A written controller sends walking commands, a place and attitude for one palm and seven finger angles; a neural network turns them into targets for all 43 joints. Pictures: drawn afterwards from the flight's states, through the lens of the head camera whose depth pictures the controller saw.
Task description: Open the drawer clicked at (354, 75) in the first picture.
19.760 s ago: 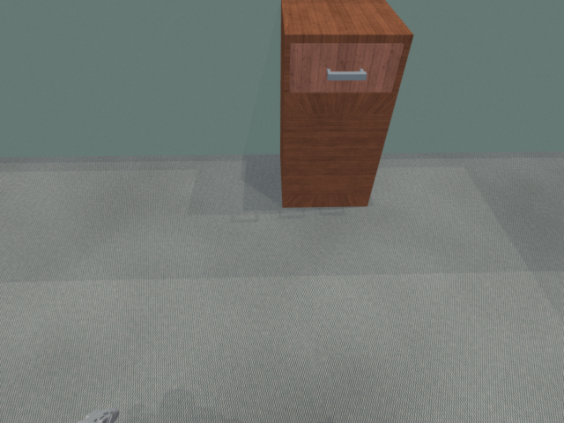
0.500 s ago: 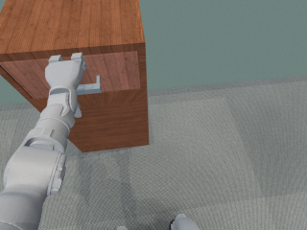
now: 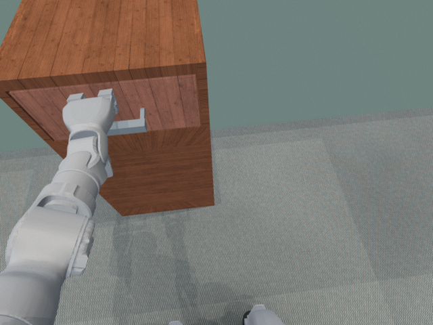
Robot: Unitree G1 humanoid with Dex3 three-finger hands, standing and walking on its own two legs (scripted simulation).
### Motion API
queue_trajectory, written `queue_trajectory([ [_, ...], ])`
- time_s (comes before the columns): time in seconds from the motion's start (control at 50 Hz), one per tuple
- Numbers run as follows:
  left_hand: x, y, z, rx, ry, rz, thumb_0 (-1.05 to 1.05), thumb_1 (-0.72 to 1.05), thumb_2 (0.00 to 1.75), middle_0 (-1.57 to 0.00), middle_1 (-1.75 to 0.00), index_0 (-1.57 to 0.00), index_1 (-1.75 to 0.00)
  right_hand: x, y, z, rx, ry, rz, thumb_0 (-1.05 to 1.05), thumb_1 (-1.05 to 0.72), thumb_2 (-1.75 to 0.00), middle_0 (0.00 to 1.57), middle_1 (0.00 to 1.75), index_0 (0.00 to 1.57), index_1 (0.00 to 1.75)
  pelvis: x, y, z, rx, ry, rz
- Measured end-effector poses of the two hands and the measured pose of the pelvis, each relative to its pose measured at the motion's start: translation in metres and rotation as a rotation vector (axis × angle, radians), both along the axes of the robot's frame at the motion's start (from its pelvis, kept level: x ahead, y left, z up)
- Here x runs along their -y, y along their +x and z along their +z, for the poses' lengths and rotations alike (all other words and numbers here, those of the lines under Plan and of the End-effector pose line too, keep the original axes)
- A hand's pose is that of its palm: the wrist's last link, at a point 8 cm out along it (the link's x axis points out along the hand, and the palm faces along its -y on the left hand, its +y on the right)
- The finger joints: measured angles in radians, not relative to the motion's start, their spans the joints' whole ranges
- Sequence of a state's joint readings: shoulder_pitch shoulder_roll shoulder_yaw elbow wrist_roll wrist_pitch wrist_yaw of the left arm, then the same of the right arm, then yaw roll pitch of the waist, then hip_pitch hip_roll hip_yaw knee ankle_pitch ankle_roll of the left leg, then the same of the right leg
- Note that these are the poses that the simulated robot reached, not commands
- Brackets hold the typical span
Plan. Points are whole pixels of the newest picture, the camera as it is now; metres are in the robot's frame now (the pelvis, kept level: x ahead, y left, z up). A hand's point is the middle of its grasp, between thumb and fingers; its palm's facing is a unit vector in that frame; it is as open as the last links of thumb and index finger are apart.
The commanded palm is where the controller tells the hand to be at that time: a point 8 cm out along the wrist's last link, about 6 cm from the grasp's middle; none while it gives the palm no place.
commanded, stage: move the hooked fingers above the handle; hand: left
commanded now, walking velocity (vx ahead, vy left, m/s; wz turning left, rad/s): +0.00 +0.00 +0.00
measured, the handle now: (116, 121) +0.57 +0.19 -0.03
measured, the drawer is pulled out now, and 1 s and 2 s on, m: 0.00 0.00 0.00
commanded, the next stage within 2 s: lower the fingers behind the handle in 1.50 s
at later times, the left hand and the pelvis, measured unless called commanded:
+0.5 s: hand (115, 125) +0.50 +0.17 +0.03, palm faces -0.18 +0.00 -0.98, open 13.8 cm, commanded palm +0.50 +0.17 +0.08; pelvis -0.01 +0.00 +0.00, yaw +0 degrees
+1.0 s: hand (119, 120) +0.52 +0.16 +0.03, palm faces -0.14 -0.02 -0.99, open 13.7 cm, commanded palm +0.51 +0.16 +0.08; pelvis +0.00 +0.00 +0.00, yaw +1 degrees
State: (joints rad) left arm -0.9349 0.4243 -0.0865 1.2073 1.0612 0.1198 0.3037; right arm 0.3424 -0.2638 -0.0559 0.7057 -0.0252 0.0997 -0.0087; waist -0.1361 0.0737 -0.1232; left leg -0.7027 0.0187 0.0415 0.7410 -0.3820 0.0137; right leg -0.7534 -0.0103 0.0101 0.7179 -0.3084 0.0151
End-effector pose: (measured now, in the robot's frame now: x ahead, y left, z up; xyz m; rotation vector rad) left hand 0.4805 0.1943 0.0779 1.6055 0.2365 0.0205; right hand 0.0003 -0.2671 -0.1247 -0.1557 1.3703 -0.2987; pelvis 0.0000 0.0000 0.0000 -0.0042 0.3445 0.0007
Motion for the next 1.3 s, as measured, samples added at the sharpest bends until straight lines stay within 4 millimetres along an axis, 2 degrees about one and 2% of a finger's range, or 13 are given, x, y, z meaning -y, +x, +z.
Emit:
queue_trajectory([
  [0.08,0.014,-0.008,-0.003,-0.04,-0.086,-0.135,0.0,-0.49,0.3,-0.32,-1.2,-0.32,-1.2,0.001,-0.003,0.006,-0.013,-0.029,0.017,0.0,-0.91,-0.9,0.2,0.3,0.2,0.3,0.001,0.001,0.002,0.012,-0.003,0.018],
  [0.2,0.045,0.0,0.021,0.164,-0.122,-0.312,0.0,-0.49,0.3,-0.33,-1.2,-0.32,-1.2,0.008,-0.004,0.006,-0.013,-0.066,0.044,0.0,-0.91,-0.9,0.2,0.3,0.2,0.3,0.001,0.0,-0.005,-0.004,-0.009,0.036],
  [0.28,0.034,0.016,0.024,0.248,-0.058,-0.167,0.0,-0.49,0.3,-0.32,-1.2,-0.32,-1.2,0.008,-0.007,-0.001,-0.012,-0.049,0.039,0.0,-0.91,-0.9,0.2,0.3,0.2,0.3,0.001,-0.005,-0.011,-0.029,-0.006,0.024],
  [0.34,0.038,0.018,0.026,0.254,0.007,-0.125,0.0,-0.49,0.3,-0.35,-1.23,-0.33,-1.24,0.005,-0.01,-0.007,-0.023,-0.017,0.029,0.0,-0.91,-0.9,0.2,0.3,0.2,0.3,0.0,-0.008,-0.011,-0.039,-0.004,0.016],
  [0.4,0.041,0.017,0.028,0.174,0.015,-0.057,0.0,-0.49,0.3,-0.35,-1.24,-0.32,-1.27,0.0,-0.013,-0.009,-0.026,0.01,0.004,0.0,-0.91,-0.9,0.2,0.3,0.2,0.3,0.0,-0.01,-0.008,-0.028,0.001,0.005],
  [0.48,0.033,0.014,0.016,-0.005,-0.017,0.016,0.0,-0.49,0.3,-0.34,-1.22,-0.31,-1.26,-0.003,-0.016,-0.004,-0.001,0.005,-0.036,0.0,-0.91,-0.9,0.2,0.3,0.2,0.3,0.003,-0.011,-0.003,-0.006,0.007,-0.007],
  [0.56,0.031,0.01,0.003,-0.079,-0.063,-0.086,0.0,-0.49,0.3,-0.33,-1.21,-0.32,-1.23,0.001,-0.024,0.003,0.01,-0.036,-0.037,0.0,-0.91,-0.9,0.2,0.3,0.2,0.3,0.005,-0.013,-0.003,-0.003,0.006,-0.004],
  [0.68,0.034,0.007,-0.001,0.073,-0.103,-0.275,0.0,-0.49,0.3,-0.33,-1.21,-0.32,-1.21,0.011,-0.039,0.0,-0.055,-0.083,0.008,0.0,-0.91,-0.9,0.2,0.3,0.2,0.3,0.005,-0.013,-0.014,-0.047,-0.002,0.014],
  [0.82,0.003,0.017,0.005,0.217,-0.02,-0.1,0.0,-0.49,0.3,-0.32,-1.2,-0.33,-1.22,0.011,-0.039,-0.009,-0.102,-0.047,0.024,0.0,-0.91,-0.9,0.2,0.3,0.2,0.3,0.002,-0.012,-0.02,-0.076,-0.011,0.025],
  [0.94,0.02,0.021,0.011,0.074,-0.021,-0.036,0.0,-0.49,0.3,-0.32,-1.2,-0.34,-1.25,0.0,-0.024,-0.003,-0.073,-0.011,-0.002,0.0,-0.91,-0.9,0.2,0.3,0.2,0.3,0.0,-0.007,-0.008,-0.046,-0.013,0.024],
  [1.08,0.05,0.026,0.009,0.011,-0.12,-0.176,0.0,-0.49,0.3,-0.33,-1.2,-0.33,-1.22,-0.002,-0.014,0.006,-0.005,-0.046,-0.019,0.0,-0.91,-0.9,0.2,0.3,0.2,0.3,-0.001,0.001,-0.004,-0.027,-0.01,0.009],
  [1.16,0.039,0.022,0.002,0.074,-0.105,-0.196,0.0,-0.49,0.3,-0.34,-1.21,-0.32,-1.21,-0.002,-0.014,0.001,-0.018,-0.045,0.001,0.0,-0.91,-0.9,0.2,0.3,0.2,0.3,-0.001,0.003,-0.009,-0.039,-0.006,0.001],
  [1.3,-0.005,0.017,-0.013,0.093,-0.006,-0.065,0.0,-0.49,0.3,-0.33,-1.2,-0.32,-1.21,-0.002,-0.013,-0.008,-0.066,-0.017,0.02,0.0,-0.91,-0.9,0.2,0.3,0.2,0.3,-0.002,0.002,-0.012,-0.061,-0.008,0.012],
])
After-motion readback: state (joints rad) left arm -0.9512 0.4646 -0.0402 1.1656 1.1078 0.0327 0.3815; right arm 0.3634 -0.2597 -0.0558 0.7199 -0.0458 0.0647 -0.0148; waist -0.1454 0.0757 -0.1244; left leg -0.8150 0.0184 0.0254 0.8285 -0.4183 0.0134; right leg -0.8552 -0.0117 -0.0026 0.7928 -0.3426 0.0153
